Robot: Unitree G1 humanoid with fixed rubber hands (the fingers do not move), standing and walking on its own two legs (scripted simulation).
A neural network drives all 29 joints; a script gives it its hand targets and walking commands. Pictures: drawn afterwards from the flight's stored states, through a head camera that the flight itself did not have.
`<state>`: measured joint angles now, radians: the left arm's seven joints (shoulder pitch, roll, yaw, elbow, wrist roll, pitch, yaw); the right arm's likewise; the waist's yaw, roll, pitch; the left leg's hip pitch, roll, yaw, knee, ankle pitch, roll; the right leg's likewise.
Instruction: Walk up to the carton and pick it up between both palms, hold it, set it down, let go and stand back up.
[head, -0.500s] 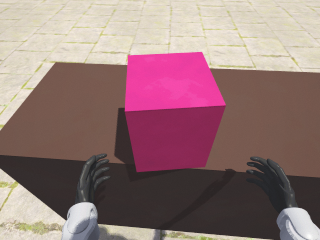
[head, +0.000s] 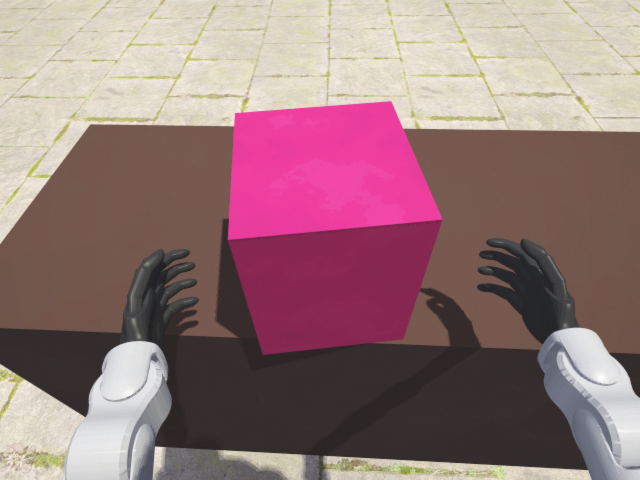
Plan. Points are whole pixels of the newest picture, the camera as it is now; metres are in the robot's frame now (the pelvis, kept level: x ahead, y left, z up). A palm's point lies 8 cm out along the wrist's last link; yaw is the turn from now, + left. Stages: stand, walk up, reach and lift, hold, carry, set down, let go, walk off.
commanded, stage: reach and lift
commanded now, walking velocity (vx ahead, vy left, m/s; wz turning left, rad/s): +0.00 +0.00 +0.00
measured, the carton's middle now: (324, 233) +0.39 +0.04 +0.08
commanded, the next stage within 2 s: none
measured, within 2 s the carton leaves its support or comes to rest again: neither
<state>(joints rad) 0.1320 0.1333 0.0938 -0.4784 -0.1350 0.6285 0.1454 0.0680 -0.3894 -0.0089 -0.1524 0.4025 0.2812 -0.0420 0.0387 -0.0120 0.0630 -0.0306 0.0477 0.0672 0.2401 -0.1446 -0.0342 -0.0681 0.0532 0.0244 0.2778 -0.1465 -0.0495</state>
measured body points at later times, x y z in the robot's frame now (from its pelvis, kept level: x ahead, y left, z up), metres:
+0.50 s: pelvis -0.01 +0.00 +0.00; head -0.02 +0.01 +0.45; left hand +0.31 +0.22 +0.15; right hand +0.36 -0.20 +0.16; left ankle -0.01 +0.14 -0.75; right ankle +0.01 -0.09 -0.75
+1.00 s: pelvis -0.01 +0.01 +0.00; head -0.01 +0.01 +0.45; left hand +0.36 +0.23 +0.20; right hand +0.42 -0.19 +0.21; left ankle -0.01 +0.14 -0.75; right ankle +0.01 -0.09 -0.75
